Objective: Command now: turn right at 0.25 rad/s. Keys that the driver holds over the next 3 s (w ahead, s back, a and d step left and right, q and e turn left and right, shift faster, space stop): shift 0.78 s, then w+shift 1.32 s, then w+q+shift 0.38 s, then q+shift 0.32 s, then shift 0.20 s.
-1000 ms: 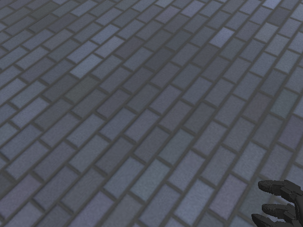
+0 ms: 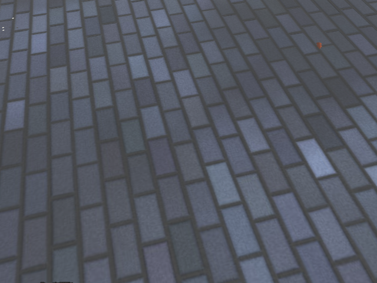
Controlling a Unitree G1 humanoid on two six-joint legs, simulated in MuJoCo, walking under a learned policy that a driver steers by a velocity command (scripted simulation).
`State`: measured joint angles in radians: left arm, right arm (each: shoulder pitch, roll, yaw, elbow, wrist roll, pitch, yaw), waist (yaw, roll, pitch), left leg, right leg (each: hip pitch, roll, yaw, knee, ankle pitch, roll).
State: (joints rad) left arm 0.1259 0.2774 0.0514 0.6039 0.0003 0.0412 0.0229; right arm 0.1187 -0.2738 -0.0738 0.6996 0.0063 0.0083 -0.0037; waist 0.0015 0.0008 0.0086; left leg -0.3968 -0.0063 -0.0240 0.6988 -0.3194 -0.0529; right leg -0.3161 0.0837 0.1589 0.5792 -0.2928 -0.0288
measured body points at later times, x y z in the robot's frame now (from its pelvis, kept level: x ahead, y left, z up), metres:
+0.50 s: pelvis +0.02 +0.02 +0.00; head +0.03 +0.02 +0.45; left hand +0.15 +0.28 -0.11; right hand +0.18 -0.22 -0.10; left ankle +0.01 +0.13 -0.73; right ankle +0.00 -0.11 -0.73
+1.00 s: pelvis +0.06 +0.01 +0.01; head +0.06 +0.01 +0.46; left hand +0.19 +0.27 -0.09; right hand +0.10 -0.26 -0.12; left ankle +0.01 +0.13 -0.73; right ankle +0.05 -0.13 -0.68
